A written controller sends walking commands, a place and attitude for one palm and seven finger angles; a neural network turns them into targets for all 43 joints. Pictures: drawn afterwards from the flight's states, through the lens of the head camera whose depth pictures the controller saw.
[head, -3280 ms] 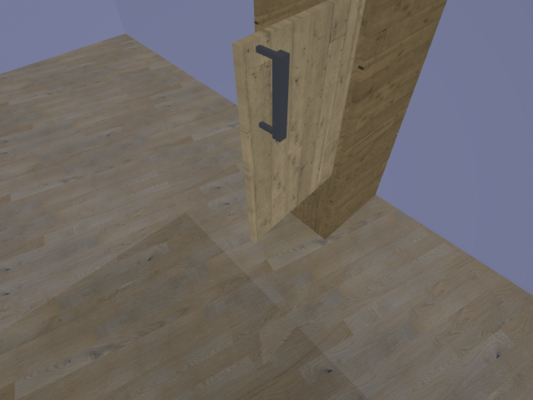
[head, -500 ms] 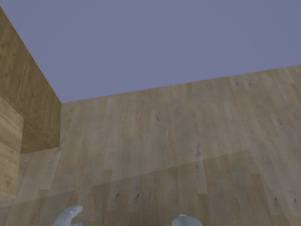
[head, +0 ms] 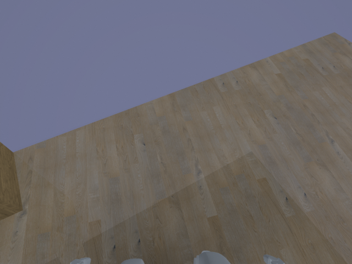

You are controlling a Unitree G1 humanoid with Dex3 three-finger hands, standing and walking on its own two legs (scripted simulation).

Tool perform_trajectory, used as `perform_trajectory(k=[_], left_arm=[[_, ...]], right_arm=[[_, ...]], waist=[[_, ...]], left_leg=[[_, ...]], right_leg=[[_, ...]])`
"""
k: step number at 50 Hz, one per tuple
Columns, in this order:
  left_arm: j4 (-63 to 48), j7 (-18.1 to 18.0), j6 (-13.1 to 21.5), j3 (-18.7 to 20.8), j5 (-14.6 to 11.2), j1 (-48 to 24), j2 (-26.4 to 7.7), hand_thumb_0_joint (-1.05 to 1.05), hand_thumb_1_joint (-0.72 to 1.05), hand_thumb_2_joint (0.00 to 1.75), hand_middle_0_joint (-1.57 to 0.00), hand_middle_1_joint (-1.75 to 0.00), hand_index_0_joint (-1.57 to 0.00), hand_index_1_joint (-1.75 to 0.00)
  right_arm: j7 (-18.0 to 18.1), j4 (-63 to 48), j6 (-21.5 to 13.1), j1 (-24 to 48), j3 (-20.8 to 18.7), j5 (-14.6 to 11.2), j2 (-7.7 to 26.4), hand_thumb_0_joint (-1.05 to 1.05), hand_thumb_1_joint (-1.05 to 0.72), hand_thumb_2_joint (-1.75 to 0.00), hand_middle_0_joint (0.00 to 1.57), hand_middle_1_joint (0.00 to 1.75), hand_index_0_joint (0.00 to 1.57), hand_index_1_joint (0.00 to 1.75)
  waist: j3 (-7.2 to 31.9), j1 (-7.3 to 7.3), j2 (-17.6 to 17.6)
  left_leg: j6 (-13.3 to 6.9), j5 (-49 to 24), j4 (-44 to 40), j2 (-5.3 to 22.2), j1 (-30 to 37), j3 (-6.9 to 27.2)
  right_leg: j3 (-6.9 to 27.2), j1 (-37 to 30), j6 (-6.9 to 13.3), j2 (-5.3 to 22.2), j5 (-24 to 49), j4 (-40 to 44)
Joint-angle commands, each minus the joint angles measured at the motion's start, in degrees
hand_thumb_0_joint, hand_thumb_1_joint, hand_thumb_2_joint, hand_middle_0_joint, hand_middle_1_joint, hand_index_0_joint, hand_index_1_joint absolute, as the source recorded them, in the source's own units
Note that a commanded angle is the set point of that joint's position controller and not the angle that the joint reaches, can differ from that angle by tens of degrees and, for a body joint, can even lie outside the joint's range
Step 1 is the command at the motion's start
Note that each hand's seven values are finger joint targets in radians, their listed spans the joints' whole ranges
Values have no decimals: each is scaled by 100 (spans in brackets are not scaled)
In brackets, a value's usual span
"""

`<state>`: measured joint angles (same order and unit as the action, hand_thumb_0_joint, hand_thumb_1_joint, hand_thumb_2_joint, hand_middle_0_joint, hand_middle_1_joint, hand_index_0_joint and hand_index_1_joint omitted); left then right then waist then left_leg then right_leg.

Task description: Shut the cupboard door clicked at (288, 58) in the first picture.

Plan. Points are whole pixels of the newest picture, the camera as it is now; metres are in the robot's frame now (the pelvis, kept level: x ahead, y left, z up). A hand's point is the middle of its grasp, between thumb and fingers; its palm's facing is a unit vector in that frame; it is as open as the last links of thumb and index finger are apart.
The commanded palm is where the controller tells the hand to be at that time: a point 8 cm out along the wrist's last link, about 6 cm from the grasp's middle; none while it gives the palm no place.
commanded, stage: walk around to get in front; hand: left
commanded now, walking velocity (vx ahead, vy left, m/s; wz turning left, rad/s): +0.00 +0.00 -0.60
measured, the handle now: out of the picture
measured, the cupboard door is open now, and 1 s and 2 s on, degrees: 93 93 93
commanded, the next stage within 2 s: walk to a spot facing it in 1.92 s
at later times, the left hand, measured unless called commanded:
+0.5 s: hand (129, 253) +0.15 +0.13 -0.16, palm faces -0.26 -0.94 -0.22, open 7.4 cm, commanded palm none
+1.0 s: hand (175, 216) +0.25 +0.02 -0.15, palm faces -0.54 -0.81 -0.24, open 7.4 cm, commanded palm none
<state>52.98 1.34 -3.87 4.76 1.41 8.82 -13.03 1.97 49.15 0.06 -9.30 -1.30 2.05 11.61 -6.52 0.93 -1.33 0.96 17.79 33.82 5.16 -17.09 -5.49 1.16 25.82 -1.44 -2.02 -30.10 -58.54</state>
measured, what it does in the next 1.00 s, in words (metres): steps to the right, turning right: right foot, then left foot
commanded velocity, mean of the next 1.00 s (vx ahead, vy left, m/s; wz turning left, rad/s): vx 0.14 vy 0.00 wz -0.58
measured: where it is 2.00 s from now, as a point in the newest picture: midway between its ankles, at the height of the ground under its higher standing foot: (256, 223)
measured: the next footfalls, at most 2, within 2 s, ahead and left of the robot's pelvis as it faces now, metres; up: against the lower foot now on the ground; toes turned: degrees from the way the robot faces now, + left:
right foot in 0.20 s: +0.03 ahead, -0.15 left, +0.00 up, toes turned -13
left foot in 0.52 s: +0.11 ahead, +0.07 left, +0.00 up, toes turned -14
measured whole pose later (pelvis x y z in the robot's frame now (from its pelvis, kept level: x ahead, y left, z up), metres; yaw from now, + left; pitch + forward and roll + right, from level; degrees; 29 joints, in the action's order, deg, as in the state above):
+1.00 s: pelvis +0.08 -0.11 +0.01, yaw -34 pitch +2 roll +0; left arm 53.8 1.4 0.7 3.7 1.8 12.0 -11.4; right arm -0.8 53.7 1.9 -12.7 -3.8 1.8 15.1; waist -4.8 -0.7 1.3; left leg 4.5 22.1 54.5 6.5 -27.7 -4.5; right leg -2.1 12.7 1.4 0.5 -18.5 -29.6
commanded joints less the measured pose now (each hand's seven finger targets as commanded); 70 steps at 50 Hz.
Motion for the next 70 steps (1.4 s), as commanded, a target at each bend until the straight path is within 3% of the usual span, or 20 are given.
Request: perform_trajectory(k=[1,8,10,13,24,26,27,31,36,39,40,41,42,46,54,55,57,58,64,70], left_arm=[[-625,88,168,123,-31,-219,-336,0,90,90,-20,-30,-20,-30],[-494,96,270,129,-13,312,-544,0,90,90,-20,-30,-20,-30],[-270,-82,360,330,-18,1044,-1618,0,90,90,-20,-30,-20,-30],[-440,-226,292,243,-13,254,-1167,0,90,90,-20,-30,-20,-30],[-489,-189,257,207,-49,-157,-992,0,90,90,-20,-30,-20,-30],[-651,-100,212,88,-121,53,-415,0,90,90,-20,-30,-20,-30],[-776,-63,241,107,-64,-87,-526,0,90,90,-20,-30,-20,-30],[-609,128,193,138,4,-259,-365,0,90,90,-20,-30,-20,-30],[-729,248,305,22,10,-701,-192,0,90,90,-20,-30,-20,-30],[-464,230,358,118,28,28,-358,0,90,90,-20,-30,-20,-30],[-226,168,416,237,52,815,-811,0,90,90,-20,-30,-20,-30],[-22,40,481,409,40,1555,-1568,0,90,90,-20,-30,-20,-30],[-9,-70,486,398,-62,1725,-1649,0,90,90,-20,-30,-20,-30],[-269,-133,566,201,34,341,-958,0,90,90,-20,-30,-20,-30],[-50,-2,618,223,-22,262,-982,0,90,90,-20,-30,-20,-30],[-99,10,618,180,-34,152,-776,0,90,90,-20,-30,-20,-30],[-411,80,642,26,-75,46,-234,0,90,90,-20,-30,-20,-30],[-469,86,670,42,15,-329,-333,0,90,90,-20,-30,-20,-30],[-308,251,502,-76,23,-480,72,0,90,90,-20,-30,-20,-30],[-218,208,519,-23,48,-398,-17,0,90,90,-20,-30,-20,-30]], right_arm=[[89,-299,-32,-437,-315,13,1105,0,-90,-90,20,30,20,30],[-39,-220,77,-378,-459,-46,1271,0,-90,-90,20,30,20,30],[-81,-657,140,176,-309,-150,685,0,-90,-90,20,30,20,30],[-35,-438,205,239,-331,-148,750,0,-90,-90,20,30,20,30],[13,-63,59,-611,-282,-183,591,0,-90,-90,20,30,20,30],[42,-68,-34,-905,-418,-53,1448,0,-90,-90,20,30,20,30],[73,-173,-6,-955,-436,-11,1576,0,-90,-90,20,30,20,30],[61,-274,-67,-465,-277,32,1055,0,-90,-90,20,30,20,30],[-30,13,-88,-1014,-397,44,1216,0,-90,-90,20,30,20,30],[-94,-12,-50,-721,-412,21,1253,0,-90,-90,20,30,20,30],[-145,-152,-55,-477,-369,-59,1052,0,-90,-90,20,30,20,30],[-221,-556,-59,227,-241,-132,571,0,-90,-90,20,30,20,30],[-206,-740,-50,708,-248,-86,855,0,-90,-90,20,30,20,30],[-273,-286,-51,156,-326,-51,710,0,-90,-90,20,30,20,30],[-239,-24,-298,-492,-274,-71,596,0,-90,-90,20,30,20,30],[-167,182,-361,-1083,-326,-64,841,0,-90,-90,20,30,20,30],[-39,431,-389,-2424,-496,102,1761,0,-90,-90,20,30,20,30],[-54,408,-366,-2212,-443,77,1580,0,-90,-90,20,30,20,30],[-56,465,-476,-1429,-246,34,834,0,-90,-90,20,30,20,30],[-156,634,-303,-1345,-300,48,898,0,-90,-90,20,30,20,30]], waist=[[846,-176,1341],[958,56,945],[984,519,-1790],[680,176,-1446],[1059,-323,-611],[1207,-339,1821],[1033,-415,1593],[684,-167,1298],[760,-488,1288],[793,-37,829],[1040,401,-179],[886,867,-2083],[587,964,-1423],[410,40,-950],[568,-322,-399],[769,-606,82],[1412,-1061,1959],[952,-982,1241],[526,-360,992],[423,-174,784]], left_leg=[[-740,-3561,-1058,1429,1222,478],[-143,-1778,151,1264,254,-208],[387,2152,2676,-6,-1804,-288],[338,1207,3351,203,-1841,566],[245,-296,-494,-292,462,275],[-615,-1179,-1661,1841,1614,2433],[-1189,-1536,-1773,2514,1095,2759],[-713,-1588,-1579,1521,992,955],[-559,-838,-1366,1545,1179,222],[-231,391,-516,1278,155,-217],[23,764,729,828,-1010,-683],[332,2304,2587,-40,-2785,-887],[285,2014,3235,152,-3230,253],[328,574,2525,315,-1803,386],[280,-444,-419,-319,388,-216],[167,-356,-872,-102,1479,28],[-977,639,-1938,2505,2933,3345],[-1148,877,-2069,2588,2214,3408],[-556,-1726,-1965,1525,1367,184],[-418,-1199,-1575,1358,733,-464]], right_leg=[[-295,557,-179,413,109,-475],[-765,-1722,106,242,1833,3057],[2245,-2602,1208,2573,4599,3913],[1684,-1799,1287,1898,3446,3801],[1573,-1097,798,1134,3680,3113],[339,521,118,-97,528,1350],[52,584,22,-6,-630,33],[-163,792,-124,474,324,-618],[-824,-23,-14,361,240,1548],[-1100,-1660,149,116,1025,2906],[-138,-3037,443,774,429,3576],[2680,-3720,1251,2411,68,4479],[3219,-3257,1673,2727,39,4721],[1474,-1605,1217,1779,606,4579],[968,-1178,934,1160,1495,3775],[755,-569,740,893,1677,2970],[-237,1417,295,-136,-472,-447],[128,1699,376,310,-192,-1298],[-285,1067,143,880,1211,146],[-1076,-713,243,395,1649,2117]])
